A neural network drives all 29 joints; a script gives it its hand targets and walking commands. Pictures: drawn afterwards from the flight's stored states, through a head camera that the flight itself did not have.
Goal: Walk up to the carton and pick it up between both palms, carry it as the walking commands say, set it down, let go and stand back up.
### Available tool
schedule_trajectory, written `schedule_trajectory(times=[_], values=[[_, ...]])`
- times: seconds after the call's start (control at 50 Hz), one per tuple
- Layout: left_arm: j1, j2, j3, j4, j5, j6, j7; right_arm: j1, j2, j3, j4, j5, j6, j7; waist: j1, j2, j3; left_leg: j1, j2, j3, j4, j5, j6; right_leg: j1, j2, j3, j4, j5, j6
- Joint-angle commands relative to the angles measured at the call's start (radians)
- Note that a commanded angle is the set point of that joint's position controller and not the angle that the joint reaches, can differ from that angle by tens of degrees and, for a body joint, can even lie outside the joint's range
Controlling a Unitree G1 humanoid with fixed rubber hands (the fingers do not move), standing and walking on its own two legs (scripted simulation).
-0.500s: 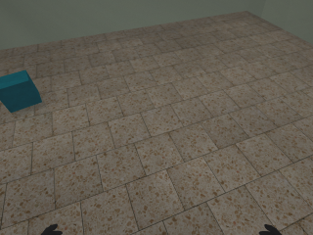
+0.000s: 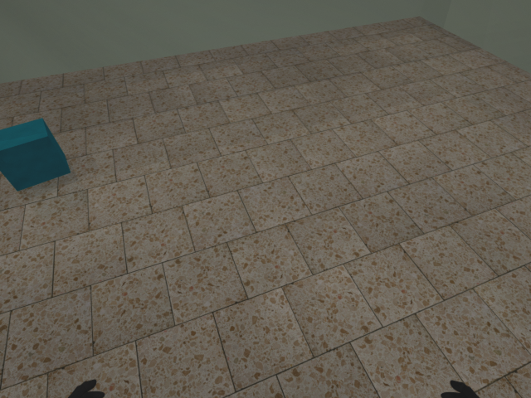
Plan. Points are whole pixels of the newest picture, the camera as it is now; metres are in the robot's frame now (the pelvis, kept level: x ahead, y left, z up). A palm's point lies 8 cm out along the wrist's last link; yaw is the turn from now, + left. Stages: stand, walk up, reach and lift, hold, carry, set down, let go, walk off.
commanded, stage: stand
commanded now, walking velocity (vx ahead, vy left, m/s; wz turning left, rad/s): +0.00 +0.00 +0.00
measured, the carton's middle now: (29, 154) +1.37 +1.28 -0.66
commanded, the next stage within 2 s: walk up in 0.08 s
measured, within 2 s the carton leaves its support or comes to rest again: neither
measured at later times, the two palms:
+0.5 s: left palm out of the picture +0.06 +0.43 -0.06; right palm (442, 332) +0.23 -0.28 -0.06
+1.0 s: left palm out of the picture +0.17 +0.52 -0.07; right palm (323, 240) +0.45 -0.11 -0.11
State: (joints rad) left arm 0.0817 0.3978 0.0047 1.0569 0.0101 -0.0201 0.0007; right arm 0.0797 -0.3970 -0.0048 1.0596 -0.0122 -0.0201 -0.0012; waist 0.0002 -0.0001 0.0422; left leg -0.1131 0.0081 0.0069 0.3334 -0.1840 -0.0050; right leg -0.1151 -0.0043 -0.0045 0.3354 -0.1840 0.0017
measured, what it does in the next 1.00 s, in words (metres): walks ahead, turning left: left foot, then right foot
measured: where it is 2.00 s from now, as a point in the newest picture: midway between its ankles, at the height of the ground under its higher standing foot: (148, 293)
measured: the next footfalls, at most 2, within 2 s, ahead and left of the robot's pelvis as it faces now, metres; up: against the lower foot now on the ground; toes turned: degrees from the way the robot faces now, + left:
left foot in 0.60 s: +0.15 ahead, +0.26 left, +0.00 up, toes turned +23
right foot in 0.96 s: +0.39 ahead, +0.12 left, +0.00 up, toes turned +21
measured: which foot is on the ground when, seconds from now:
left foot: down 0.00-0.28, up 0.30-0.58, down 0.60-0.96, up 0.98-1.00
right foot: down 0.00-0.60, up 0.62-0.94, down 0.96-1.00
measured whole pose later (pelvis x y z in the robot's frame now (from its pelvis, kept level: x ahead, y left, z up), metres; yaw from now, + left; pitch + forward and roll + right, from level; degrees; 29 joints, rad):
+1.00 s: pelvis +0.23 +0.16 -0.03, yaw +27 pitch -1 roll +0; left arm 0.26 0.50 0.10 0.82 0.02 -0.13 -0.04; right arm 0.32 -0.49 -0.10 0.75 -0.01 -0.04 0.10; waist -0.02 0.04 0.00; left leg -0.24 -0.04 -0.07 0.78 -0.44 0.05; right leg -0.41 -0.04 -0.11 0.61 -0.17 -0.04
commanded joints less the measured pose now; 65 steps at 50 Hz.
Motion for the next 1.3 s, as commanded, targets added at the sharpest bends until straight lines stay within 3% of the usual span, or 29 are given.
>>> schedule_trajectory(times=[0.0, 0.24, 0.26, 0.28, 0.3, 0.32, 0.36, 0.42, 0.48, 0.54, 0.56, 0.58, 0.6, 0.62, 0.64, 0.66, 0.72, 0.78, 0.84, 0.92, 0.94, 0.96, 0.98, 1.0, 1.02, 1.06, 1.1, 1.2, 1.28], values=[[-0.036, 0.174, 0.031, -0.042, 0.000, -0.009, 0.004, -0.037, -0.174, -0.030, -0.042, 0.000, -0.009, -0.004, 0.000, 0.001, -0.061, 0.006, 0.122, -0.093, -0.050, 0.122, 0.031, 0.007, -0.124, 0.095, -0.050, 0.127, -0.029], [-0.034, 0.175, 0.032, -0.043, 0.000, -0.008, 0.005, -0.036, -0.175, -0.031, -0.041, 0.001, -0.007, -0.005, 0.000, 0.001, -0.062, 0.013, 0.124, -0.091, -0.053, 0.136, 0.030, 0.014, -0.126, 0.095, -0.053, 0.141, -0.028], [0.078, 0.336, 0.133, -0.068, -0.012, -0.035, -0.001, -0.042, -0.285, -0.087, -0.171, -0.021, 0.015, 0.055, 0.062, 0.036, -0.144, -0.310, 0.064, -0.155, 0.105, -0.228, 0.085, 0.237, -0.137, 0.052, 0.018, -0.264, -0.078], [0.239, 0.386, 0.158, -0.064, -0.005, -0.048, 0.003, -0.161, -0.248, -0.090, -0.245, -0.030, 0.027, 0.094, 0.151, -0.092, -0.102, -0.599, 0.024, -0.057, 0.286, -0.319, 0.051, 0.366, -0.315, 0.245, -0.141, -0.510, -0.166], [0.184, 0.423, 0.173, -0.110, 0.011, -0.062, 0.011, -0.205, -0.200, -0.089, -0.298, -0.055, 0.033, 0.110, 0.135, -0.202, -0.031, -0.729, 0.088, -0.054, 0.528, -0.243, 0.041, 0.287, -0.527, 0.402, -0.233, -0.544, -0.243], [0.098, 0.372, 0.165, -0.173, 0.014, -0.072, 0.012, -0.169, -0.229, -0.106, -0.300, -0.060, 0.035, 0.123, 0.082, -0.087, -0.010, -0.715, 0.145, -0.124, 0.614, -0.189, 0.026, 0.200, -0.533, 0.362, -0.228, -0.473, -0.256], [0.020, 0.327, 0.163, -0.217, 0.023, -0.085, 0.008, -0.066, -0.249, -0.139, -0.292, -0.048, 0.040, 0.156, 0.001, -0.035, -0.006, -0.606, 0.177, -0.133, 0.603, -0.099, -0.020, 0.107, -0.429, 0.157, -0.226, -0.320, -0.206], [0.013, 0.325, 0.170, -0.235, 0.039, -0.095, 0.000, -0.062, -0.216, -0.149, -0.311, -0.023, 0.039, 0.193, 0.004, -0.141, 0.022, -0.468, 0.163, -0.020, 0.473, -0.064, -0.038, -0.014, -0.344, -0.047, -0.228, -0.290, -0.166], [0.008, 0.348, 0.163, -0.244, 0.041, -0.093, -0.011, -0.085, -0.205, -0.150, -0.322, -0.008, 0.028, 0.205, 0.000, -0.137, 0.026, -0.300, 0.133, 0.078, 0.342, -0.013, -0.024, -0.114, -0.299, -0.156, -0.193, -0.286, -0.143], [-0.014, 0.362, 0.152, -0.260, 0.042, -0.087, -0.017, 0.014, -0.238, -0.166, -0.304, -0.002, 0.020, 0.186, -0.054, -0.121, -0.006, -0.147, 0.069, 0.150, 0.316, -0.053, 0.003, -0.167, -0.296, -0.172, -0.055, -0.355, -0.145], [0.003, 0.346, 0.144, -0.260, 0.041, -0.082, -0.018, 0.085, -0.259, -0.174, -0.287, -0.007, 0.017, 0.173, -0.087, -0.053, -0.037, -0.065, 0.023, 0.158, 0.272, -0.114, 0.022, -0.176, -0.262, -0.212, 0.125, -0.237, -0.133], [0.048, 0.304, 0.128, -0.263, 0.035, -0.074, -0.023, 0.235, -0.302, -0.195, -0.251, -0.016, 0.009, 0.150, -0.153, 0.116, -0.117, 0.126, -0.020, 0.131, 0.215, -0.213, 0.066, -0.249, -0.194, -0.263, 0.489, -0.064, -0.105], [0.012, 0.221, 0.099, -0.331, 0.012, -0.082, -0.029, 0.324, -0.439, -0.226, -0.260, -0.023, 0.006, 0.122, -0.210, 0.437, -0.110, 0.251, 0.239, -0.398, -0.035, -0.507, 0.187, -0.611, -0.044, -0.270, 0.859, -0.310, -0.031], [-0.009, 0.252, 0.093, -0.354, 0.015, -0.083, -0.027, 0.258, -0.486, -0.220, -0.288, 0.017, -0.009, 0.113, -0.146, 0.316, -0.117, 0.148, 0.371, -0.701, -0.193, -0.633, 0.269, -0.686, -0.057, -0.030, 0.932, -0.366, -0.019], [0.006, 0.307, 0.103, -0.321, 0.003, -0.083, -0.029, 0.202, -0.436, -0.202, -0.296, 0.029, -0.011, 0.106, -0.100, 0.128, -0.097, 0.096, 0.366, -0.615, -0.156, -0.616, 0.271, -0.649, -0.122, 0.013, 0.901, -0.259, -0.025], [0.058, 0.316, 0.110, -0.289, -0.010, -0.087, -0.036, 0.158, -0.392, -0.183, -0.308, 0.023, -0.014, 0.101, -0.054, 0.096, -0.062, 0.020, 0.319, -0.513, -0.133, -0.540, 0.257, -0.602, -0.140, 0.016, 0.831, -0.211, -0.022], [0.178, 0.304, 0.120, -0.244, 0.001, -0.078, -0.047, 0.090, -0.318, -0.150, -0.350, -0.004, -0.025, 0.105, -0.004, 0.193, -0.026, -0.190, 0.184, -0.264, -0.118, -0.377, 0.209, -0.374, -0.102, -0.035, 0.559, -0.227, -0.001], [0.135, 0.272, 0.123, -0.269, 0.010, -0.081, -0.057, 0.132, -0.316, -0.158, -0.367, -0.010, -0.035, 0.112, -0.032, 0.176, -0.019, -0.155, 0.219, -0.295, -0.137, -0.374, 0.257, -0.386, -0.084, -0.046, 0.428, -0.176, 0.012], [0.105, 0.257, 0.124, -0.280, 0.005, -0.096, -0.059, 0.135, -0.306, -0.158, -0.387, -0.002, -0.041, 0.109, -0.037, 0.141, -0.010, -0.157, 0.214, -0.283, -0.126, -0.323, 0.249, -0.354, -0.082, -0.040, 0.338, -0.027, 0.003], [0.226, 0.259, 0.141, -0.244, 0.002, -0.109, -0.056, 0.105, -0.283, -0.140, -0.401, -0.001, -0.039, 0.105, 0.046, 0.060, -0.028, -0.319, 0.144, -0.213, 0.055, -0.333, 0.178, -0.039, -0.022, -0.082, 0.233, 0.018, -0.015], [0.328, 0.284, 0.154, -0.223, 0.007, -0.116, -0.043, 0.121, -0.254, -0.126, -0.403, -0.006, -0.040, 0.101, 0.097, -0.027, -0.054, -0.432, 0.093, -0.173, 0.241, -0.308, 0.149, 0.135, -0.026, -0.053, 0.194, -0.075, -0.036], [0.450, 0.355, 0.172, -0.223, 0.025, -0.129, -0.025, 0.129, -0.185, -0.104, -0.421, -0.002, -0.051, 0.095, 0.165, -0.244, -0.091, -0.571, -0.044, -0.081, 0.636, -0.250, 0.095, 0.243, -0.236, 0.257, 0.039, -0.367, -0.087], [0.407, 0.441, 0.184, -0.261, 0.021, -0.131, -0.017, 0.171, -0.200, -0.104, -0.414, 0.003, -0.052, 0.079, 0.128, -0.249, -0.083, -0.707, -0.097, -0.149, 0.827, -0.318, 0.067, 0.171, -0.490, 0.709, -0.196, -0.686, -0.153], [0.285, 0.417, 0.173, -0.296, 0.004, -0.128, -0.017, 0.191, -0.277, -0.125, -0.380, 0.003, -0.042, 0.072, 0.052, -0.086, -0.050, -0.678, -0.006, -0.232, 0.883, -0.225, 0.050, 0.085, -0.509, 0.687, -0.202, -0.712, -0.184], [0.230, 0.369, 0.163, -0.310, -0.002, -0.127, -0.017, 0.200, -0.299, -0.131, -0.358, 0.001, -0.042, 0.079, 0.024, -0.047, -0.014, -0.651, 0.042, -0.211, 0.857, -0.141, 0.033, 0.029, -0.443, 0.536, -0.170, -0.602, -0.192], [0.198, 0.321, 0.151, -0.318, 0.006, -0.131, -0.017, 0.190, -0.281, -0.122, -0.332, -0.001, -0.038, 0.096, 0.012, -0.090, 0.013, -0.598, 0.082, -0.169, 0.753, -0.094, -0.007, -0.046, -0.342, 0.273, -0.177, -0.409, -0.177], [0.234, 0.313, 0.141, -0.303, 0.008, -0.140, -0.023, 0.154, -0.249, -0.119, -0.325, 0.001, -0.032, 0.116, 0.022, -0.112, 0.035, -0.561, 0.082, -0.133, 0.656, -0.054, -0.024, -0.069, -0.314, 0.120, -0.185, -0.221, -0.172], [0.276, 0.330, 0.144, -0.299, 0.005, -0.137, -0.027, 0.000, -0.186, -0.105, -0.369, 0.006, -0.024, 0.138, 0.044, -0.109, 0.024, -0.488, 0.061, -0.039, 0.397, 0.068, -0.001, 0.026, -0.266, -0.110, -0.140, 0.108, -0.134], [0.285, 0.347, 0.138, -0.315, -0.005, -0.114, -0.025, -0.101, -0.170, -0.105, -0.392, -0.001, -0.016, 0.148, 0.055, -0.109, 0.020, -0.363, 0.056, 0.056, 0.266, 0.098, 0.034, 0.009, -0.288, -0.164, -0.113, 0.092, -0.140]])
